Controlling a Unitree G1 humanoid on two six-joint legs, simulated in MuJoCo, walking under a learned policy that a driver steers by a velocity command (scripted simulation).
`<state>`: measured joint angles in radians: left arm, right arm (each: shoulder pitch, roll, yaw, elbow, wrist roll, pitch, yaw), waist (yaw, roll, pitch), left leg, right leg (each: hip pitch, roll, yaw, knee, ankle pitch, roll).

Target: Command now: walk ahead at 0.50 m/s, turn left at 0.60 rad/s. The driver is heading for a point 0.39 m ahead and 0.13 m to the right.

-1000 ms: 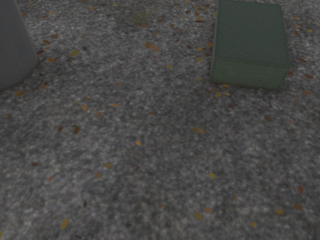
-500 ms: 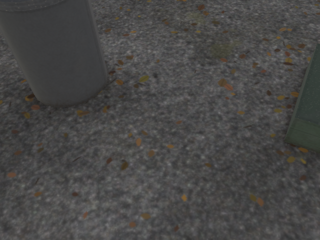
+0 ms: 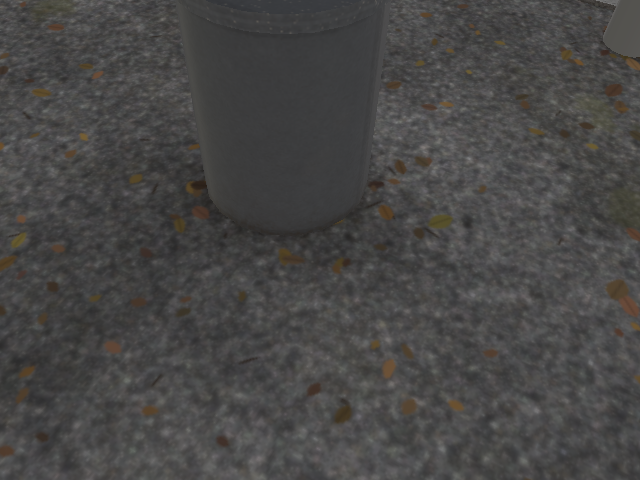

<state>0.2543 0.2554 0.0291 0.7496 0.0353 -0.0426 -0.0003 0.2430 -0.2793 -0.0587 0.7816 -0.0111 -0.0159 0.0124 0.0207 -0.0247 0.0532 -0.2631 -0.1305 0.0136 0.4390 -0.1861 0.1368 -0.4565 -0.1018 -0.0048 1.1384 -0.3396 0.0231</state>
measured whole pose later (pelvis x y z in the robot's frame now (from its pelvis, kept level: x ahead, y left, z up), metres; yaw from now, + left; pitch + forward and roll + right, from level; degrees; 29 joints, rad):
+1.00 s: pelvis +0.37 -0.01 +0.01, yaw -1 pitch -2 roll +0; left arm 0.26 0.21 -0.01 1.01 0.01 -0.01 0.02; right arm 0.22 -0.20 0.00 1.05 0.00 -0.02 -0.04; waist 0.02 -0.02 0.02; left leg -0.18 -0.01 0.00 0.40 -0.19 0.02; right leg -0.13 0.05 -0.02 0.39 -0.23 -0.05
